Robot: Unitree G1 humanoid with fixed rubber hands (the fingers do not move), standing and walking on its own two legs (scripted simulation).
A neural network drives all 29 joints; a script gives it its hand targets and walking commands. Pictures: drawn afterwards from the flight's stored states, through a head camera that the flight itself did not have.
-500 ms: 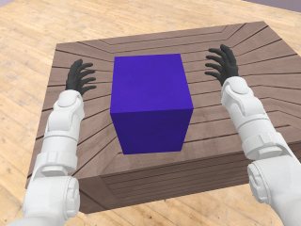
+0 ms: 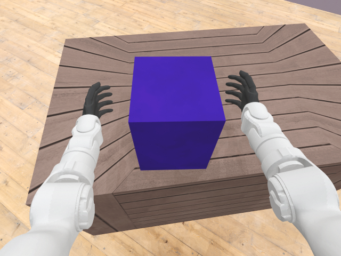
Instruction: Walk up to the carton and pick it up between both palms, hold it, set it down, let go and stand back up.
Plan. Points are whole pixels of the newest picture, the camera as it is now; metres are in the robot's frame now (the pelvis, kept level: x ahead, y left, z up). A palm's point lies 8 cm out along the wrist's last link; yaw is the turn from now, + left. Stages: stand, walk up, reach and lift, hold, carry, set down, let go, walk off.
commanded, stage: reach and lift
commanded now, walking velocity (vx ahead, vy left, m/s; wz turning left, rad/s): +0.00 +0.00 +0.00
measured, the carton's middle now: (173, 117) +0.46 +0.02 +0.00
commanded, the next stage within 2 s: none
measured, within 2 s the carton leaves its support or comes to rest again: neither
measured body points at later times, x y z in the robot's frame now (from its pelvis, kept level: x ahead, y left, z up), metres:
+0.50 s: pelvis -0.02 +0.01 -0.03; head +0.09 +0.01 +0.41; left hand +0.43 +0.20 +0.00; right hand +0.45 -0.18 +0.03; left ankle +0.00 +0.14 -0.74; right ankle -0.02 -0.10 -0.74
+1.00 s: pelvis -0.02 +0.02 -0.02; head +0.11 +0.02 +0.42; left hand +0.43 +0.17 +0.00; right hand +0.44 -0.13 +0.02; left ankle +0.00 +0.14 -0.74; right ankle -0.02 -0.10 -0.74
